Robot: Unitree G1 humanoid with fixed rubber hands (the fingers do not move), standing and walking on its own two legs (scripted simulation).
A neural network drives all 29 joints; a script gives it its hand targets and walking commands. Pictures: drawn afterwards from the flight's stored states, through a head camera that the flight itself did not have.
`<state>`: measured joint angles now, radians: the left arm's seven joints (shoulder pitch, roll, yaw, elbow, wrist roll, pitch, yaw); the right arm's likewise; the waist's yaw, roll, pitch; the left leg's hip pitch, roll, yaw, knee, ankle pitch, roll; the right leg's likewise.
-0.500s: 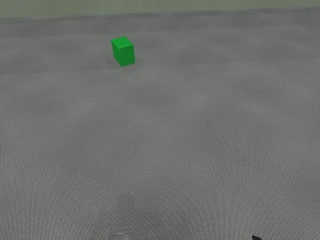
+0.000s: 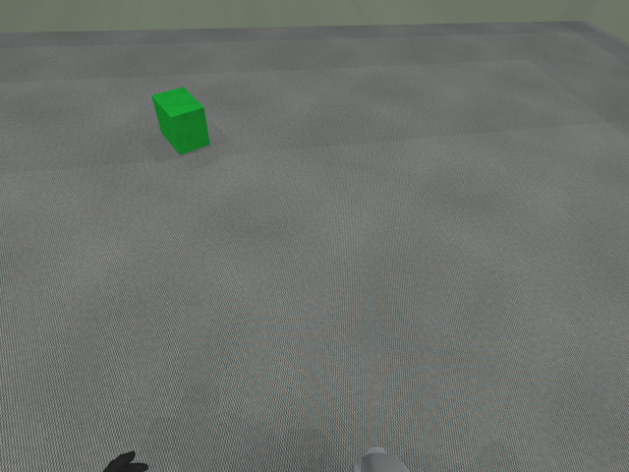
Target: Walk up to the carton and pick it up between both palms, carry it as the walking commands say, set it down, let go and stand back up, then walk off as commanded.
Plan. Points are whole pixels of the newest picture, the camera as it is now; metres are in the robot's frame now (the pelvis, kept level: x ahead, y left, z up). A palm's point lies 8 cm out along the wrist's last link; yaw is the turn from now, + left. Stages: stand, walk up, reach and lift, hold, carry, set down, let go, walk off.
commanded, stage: walk up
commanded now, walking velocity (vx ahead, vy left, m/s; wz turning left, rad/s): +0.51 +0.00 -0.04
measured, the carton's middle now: (181, 120) +1.83 +0.56 -0.68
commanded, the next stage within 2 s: none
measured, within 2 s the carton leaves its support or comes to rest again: neither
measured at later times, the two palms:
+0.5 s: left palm (150, 454) +0.20 +0.20 -0.13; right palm (462, 297) +0.43 -0.29 -0.10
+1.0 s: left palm (197, 197) +0.68 +0.22 -0.11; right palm (446, 302) +0.43 -0.27 -0.12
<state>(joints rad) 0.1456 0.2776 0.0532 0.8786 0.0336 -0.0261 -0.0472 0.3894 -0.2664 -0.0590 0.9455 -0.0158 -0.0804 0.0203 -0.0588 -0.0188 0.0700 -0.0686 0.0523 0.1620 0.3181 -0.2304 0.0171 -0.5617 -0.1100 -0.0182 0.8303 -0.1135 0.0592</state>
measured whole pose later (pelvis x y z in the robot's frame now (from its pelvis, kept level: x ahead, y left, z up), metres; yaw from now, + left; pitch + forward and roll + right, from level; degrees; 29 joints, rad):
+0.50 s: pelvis +0.26 -0.05 +0.00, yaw +2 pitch -1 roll -1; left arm 0.43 0.24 0.04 0.96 0.03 -0.07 -0.01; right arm 0.08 -0.28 -0.06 0.84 -0.02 -0.02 0.06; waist 0.08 0.02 0.06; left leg -0.53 0.13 0.06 0.74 -0.18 -0.07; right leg -0.07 -0.01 -0.11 0.33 -0.25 -0.01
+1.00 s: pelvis +0.50 -0.01 -0.01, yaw -1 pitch +0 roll +0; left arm 0.06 0.24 0.04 0.84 0.04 -0.01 -0.05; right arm 0.44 -0.25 -0.06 0.97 -0.03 -0.07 0.01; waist -0.10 -0.02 0.06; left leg 0.00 0.03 0.18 0.29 -0.29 0.02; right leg -0.54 -0.10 -0.05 0.65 -0.12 0.05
